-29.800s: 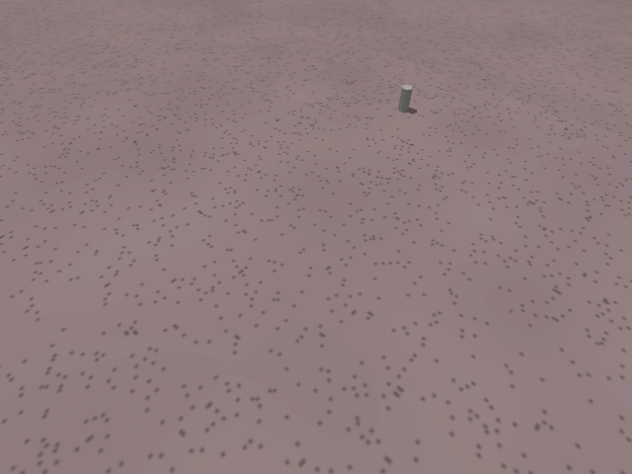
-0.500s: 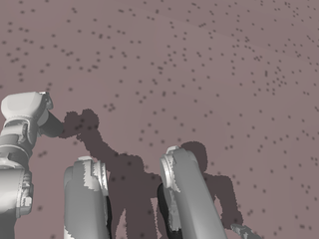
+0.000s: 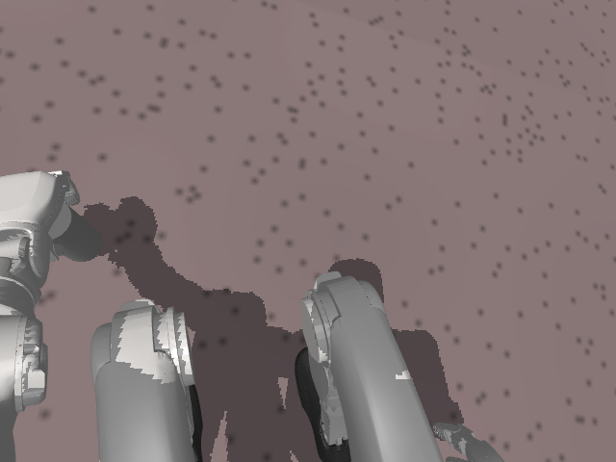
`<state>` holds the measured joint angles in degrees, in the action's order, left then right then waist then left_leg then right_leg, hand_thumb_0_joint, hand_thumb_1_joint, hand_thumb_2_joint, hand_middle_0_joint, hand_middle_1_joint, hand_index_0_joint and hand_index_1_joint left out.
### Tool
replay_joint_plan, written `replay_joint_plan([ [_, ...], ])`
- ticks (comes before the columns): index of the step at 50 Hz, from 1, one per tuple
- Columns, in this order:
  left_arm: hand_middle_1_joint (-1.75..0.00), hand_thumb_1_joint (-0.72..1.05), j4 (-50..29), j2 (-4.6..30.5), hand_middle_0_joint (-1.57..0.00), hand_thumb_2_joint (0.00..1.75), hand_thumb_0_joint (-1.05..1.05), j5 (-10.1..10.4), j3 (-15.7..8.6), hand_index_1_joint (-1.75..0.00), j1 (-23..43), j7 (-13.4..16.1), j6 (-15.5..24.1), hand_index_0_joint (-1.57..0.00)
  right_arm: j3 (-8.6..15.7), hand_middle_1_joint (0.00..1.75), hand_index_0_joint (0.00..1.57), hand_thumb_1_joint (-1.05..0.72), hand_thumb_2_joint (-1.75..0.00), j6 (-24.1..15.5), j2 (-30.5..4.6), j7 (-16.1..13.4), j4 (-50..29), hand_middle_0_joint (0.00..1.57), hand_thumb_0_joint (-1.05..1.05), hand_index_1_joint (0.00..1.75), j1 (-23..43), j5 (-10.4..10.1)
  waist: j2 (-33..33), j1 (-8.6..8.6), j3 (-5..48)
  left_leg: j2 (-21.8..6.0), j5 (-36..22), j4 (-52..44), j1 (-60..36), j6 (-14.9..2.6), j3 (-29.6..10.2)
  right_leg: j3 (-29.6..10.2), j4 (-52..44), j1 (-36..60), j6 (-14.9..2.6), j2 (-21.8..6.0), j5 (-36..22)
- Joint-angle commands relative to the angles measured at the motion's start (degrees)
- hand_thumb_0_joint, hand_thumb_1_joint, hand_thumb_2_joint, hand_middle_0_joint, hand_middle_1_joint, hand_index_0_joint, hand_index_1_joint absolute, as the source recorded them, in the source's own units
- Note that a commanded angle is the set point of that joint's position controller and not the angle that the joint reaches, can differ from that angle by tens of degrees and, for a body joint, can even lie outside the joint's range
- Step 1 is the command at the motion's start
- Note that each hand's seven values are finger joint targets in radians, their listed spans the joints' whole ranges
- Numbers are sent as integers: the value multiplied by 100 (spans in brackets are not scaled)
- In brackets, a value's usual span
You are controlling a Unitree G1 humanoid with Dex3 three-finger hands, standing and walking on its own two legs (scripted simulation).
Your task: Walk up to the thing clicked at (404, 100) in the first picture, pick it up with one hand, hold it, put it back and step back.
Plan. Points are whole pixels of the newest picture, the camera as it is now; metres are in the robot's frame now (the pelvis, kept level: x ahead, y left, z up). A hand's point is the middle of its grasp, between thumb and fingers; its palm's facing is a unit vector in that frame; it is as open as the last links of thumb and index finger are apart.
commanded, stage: rest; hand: left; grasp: from above
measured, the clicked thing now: (66, 232) +0.45 +0.29 -0.26
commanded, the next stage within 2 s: open in 0.04 s
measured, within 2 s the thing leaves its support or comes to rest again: neither
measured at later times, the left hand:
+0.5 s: hand (47, 232) +0.44 +0.29 -0.20, palm faces -0.42 -0.09 -0.90, open 10.6 cm
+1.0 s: hand (44, 228) +0.44 +0.29 -0.19, palm faces -0.43 -0.10 -0.90, open 12.7 cm
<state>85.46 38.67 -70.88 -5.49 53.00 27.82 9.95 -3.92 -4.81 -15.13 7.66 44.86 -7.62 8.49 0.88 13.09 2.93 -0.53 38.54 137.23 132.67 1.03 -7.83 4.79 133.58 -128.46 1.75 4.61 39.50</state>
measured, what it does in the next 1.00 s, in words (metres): stands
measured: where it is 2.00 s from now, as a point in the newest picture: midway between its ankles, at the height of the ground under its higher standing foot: (259, 443)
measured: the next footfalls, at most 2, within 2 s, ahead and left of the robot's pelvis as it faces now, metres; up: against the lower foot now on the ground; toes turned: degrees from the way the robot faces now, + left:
none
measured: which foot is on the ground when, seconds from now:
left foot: down 0.00-1.00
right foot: down 0.00-1.00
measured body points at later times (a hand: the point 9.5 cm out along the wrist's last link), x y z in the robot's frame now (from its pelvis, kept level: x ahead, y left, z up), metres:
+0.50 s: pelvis +0.00 +0.00 -0.01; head +0.24 +0.07 +0.36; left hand +0.45 +0.29 -0.15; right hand +0.04 -0.27 -0.11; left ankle +0.08 +0.13 -0.30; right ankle +0.10 -0.12 -0.30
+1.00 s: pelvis +0.00 +0.00 -0.01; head +0.23 +0.07 +0.37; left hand +0.46 +0.29 -0.14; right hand +0.05 -0.27 -0.11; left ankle +0.08 +0.13 -0.30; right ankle +0.10 -0.12 -0.30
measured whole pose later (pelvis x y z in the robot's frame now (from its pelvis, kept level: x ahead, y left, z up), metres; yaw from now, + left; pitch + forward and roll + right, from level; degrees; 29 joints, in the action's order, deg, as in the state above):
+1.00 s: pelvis +0.00 +0.00 -0.01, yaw -2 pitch +32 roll -9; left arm 86.0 41.5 -70.5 -5.4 52.7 27.1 10.8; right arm -6.2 -5.6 -15.9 9.7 43.9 -8.1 9.1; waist 1.5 13.9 1.4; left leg -0.3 38.6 139.9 133.6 1.2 -9.7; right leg 6.5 135.0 -128.7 1.8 4.8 39.1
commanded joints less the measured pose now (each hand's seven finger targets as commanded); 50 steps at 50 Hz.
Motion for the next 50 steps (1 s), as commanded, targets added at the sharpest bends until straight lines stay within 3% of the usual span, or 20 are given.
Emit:
replay_joint_plan([
  [1, -73, 50, -296, 1414, -93, 88, 0, 64, 31, -73, 1773, 220, -67, -92, 303, 30, 20, -90, -90, -12, -1419, -80, -44, 20, 0, 30, -1163, 12, -1228, 151, 3573, 38, -730, -1189, -2518, -321, 507, 440, -1474, 1911, -335, 64, -1186],
  [4, -76, 53, -74, 1524, -93, 87, 0, 69, -29, -76, 1711, 203, -4, -93, 256, 30, 20, -90, -90, -63, -1490, -57, -87, 20, 0, 30, -1163, 51, -1067, 187, 3424, 42, -655, -1097, -2336, -338, 483, 483, -1422, 1921, -313, 62, -1104],
  [7, -75, 51, 177, 1438, -90, 80, 0, 73, 162, -74, 1729, 165, 109, -91, 171, 30, 20, -90, -90, -104, -1476, -21, -154, 20, 0, 30, -1103, 57, -995, 259, 3090, 46, -409, -1066, -2039, -351, 461, 468, -1459, 1862, -319, 103, -829],
  [8, -78, 43, 181, 1485, -82, 81, 0, 86, 110, -77, 1766, 163, 143, -83, 163, 30, 20, -89, -89, -117, -1521, -19, -182, 20, 0, 30, -1136, 68, -898, 304, 3074, 48, -356, -1048, -2053, -357, 438, 501, -1478, 1796, -311, 95, -761],
  [13, -81, 3, -78, 1633, -52, 78, 0, 40, 40, -79, 1781, 218, 244, -54, 161, 30, 20, -89, -90, -118, -1509, -1, -197, 20, 0, 30, -1039, 78, -1336, 141, 3314, 54, -346, -1164, -2302, -281, 410, 567, -1331, 1760, -362, 106, -734],
  [16, -86, -6, -361, 1706, -47, 88, 0, 1, -54, -86, 1803, 276, 232, -48, 200, 30, 20, -90, -90, -139, -1527, 17, -142, 20, 0, 30, -1100, 97, -1526, 139, 3493, 26, -601, -1095, -2537, -261, 426, 573, -1282, 1811, -352, 110, -1033],
  [21, -87, -16, -870, 1750, -39, 90, 0, 23, -228, -87, 1799, 414, 126, -39, 293, 30, 20, -90, -90, -162, -1580, 48, -105, 20, 0, 30, -1149, 117, -1933, 153, 3659, 15, -850, -1109, -2916, -211, 449, 584, -1219, 1749, -376, 62, -1294],
  [25, -92, -26, -948, 1717, -31, 95, 0, 82, -186, -92, 1744, 432, 1, -31, 326, 30, 20, -90, -90, -159, -1558, 82, -78, 20, 0, 30, -1151, 108, -1955, 167, 3738, -8, -910, -1083, -2878, -224, 445, 566, -1211, 1804, -377, 67, -1392],
  [28, -94, -29, -796, 1573, -29, 99, 0, 118, -68, -95, 1731, 373, -67, -28, 314, 30, 20, -90, -90, -147, -1523, 100, -30, 20, 0, 30, -1160, 95, -1905, 197, 3624, -10, -800, -1105, -2760, -240, 452, 544, -1260, 1802, -375, 79, -1295],
  [33, -100, -35, -494, 1505, -25, 105, 0, 166, -56, -101, 1446, 255, -144, -23, 301, 30, 20, -90, -90, -113, -1544, 105, -33, 20, 0, 30, -1124, 46, -1683, 85, 3579, 23, -787, -1159, -2721, -253, 429, 567, -1279, 1806, -374, 82, -1265],
  [35, -103, -36, -727, 1567, -22, 107, 0, 188, -100, -104, 1630, 210, -95, -21, 304, 30, 20, -89, -90, -116, -1562, 109, -34, 20, 0, 30, -1208, 63, -1619, 172, 3507, 28, -818, -1145, -2675, -257, 416, 599, -1274, 1790, -373, 70, -1292],
  [37, -105, -40, -575, 1480, -18, 108, 0, 175, 26, -106, 1588, 135, -91, -18, 283, 30, 20, -90, -90, -115, -1543, 128, -70, 20, 0, 30, -1132, 43, -1565, 190, 3403, 25, -746, -1116, -2588, -268, 427, 576, -1300, 1766, -372, 82, -1224],
  [38, -106, -42, -823, 1619, -18, 109, 0, 189, -97, -107, 1651, 130, -43, -17, 297, 30, 20, -89, -90, -107, -1548, 119, -40, 20, 0, 30, -1224, 41, -1554, 155, 3552, 24, -859, -1124, -2643, -273, 415, 584, -1297, 1885, -358, 90, -1328],
  [39, -109, -42, -412, 1471, -17, 110, 0, 182, 29, -109, 1425, 104, -72, -17, 251, 30, 20, -90, -90, -112, -1534, 132, -107, 20, 0, 30, -1129, 33, -1521, 134, 3414, 25, -803, -1073, -2526, -281, 445, 544, -1309, 1906, -355, 84, -1275],
  [42, -112, -42, -833, 1689, -15, 112, 0, 145, -101, -112, 1651, 107, 10, -15, 265, 30, 20, -89, -90, -92, -1526, 137, -56, 20, 0, 30, -1197, 42, -1655, 128, 3675, 23, -1047, -1074, -2710, -259, 434, 562, -1239, 2015, -349, 96, -1520],
  [43, -113, -43, -708, 1659, -15, 115, 0, 118, -156, -113, 1596, 111, 18, -14, 261, 30, 20, -89, -90, -83, -1561, 129, -87, 20, 0, 30, -1221, 60, -1634, 140, 3661, 37, -1025, -1066, -2691, -257, 428, 588, -1246, 1978, -353, 83, -1468],
  [44, -116, -44, -452, 1472, -14, 116, 0, 115, 18, -116, 1456, 95, -2, -13, 225, 30, 20, -90, -90, -78, -1505, 139, -141, 20, 0, 30, -1093, 36, -1556, 117, 3545, 29, -823, -1087, -2570, -266, 423, 548, -1272, 1918, -366, 99, -1270],
  [45, -116, -45, -582, 1499, -12, 116, 0, 138, 5, -116, 1606, 113, 39, -12, 227, 30, 20, -89, -90, -75, -1529, 138, -139, 20, 0, 30, -1112, 45, -1540, 218, 3438, 39, -731, -1087, -2466, -274, 429, 568, -1302, 1875, -355, 94, -1197],
  [48, -116, -46, -717, 1691, -12, 118, 0, 79, -129, -117, 1729, 152, 100, -11, 238, 30, 20, -89, -90, -91, -1563, 92, -149, 20, 0, 30, -1181, 67, -1710, 161, 3413, 41, -600, -1132, -2615, -246, 421, 599, -1313, 1715, -388, 77, -1019],
  [50, -118, -46, -662, 1609, -12, 121, 0, 35, -17, -119, 1718, 170, 107, -11, 219, 30, 20, -89, -90, -92, -1527, 97, -125, 20, 0, 30, -1120, 61, -1688, 171, 3442, 43, -546, -1152, -2611, -242, 401, 592, -1271, 1692, -401, 93, -960],
])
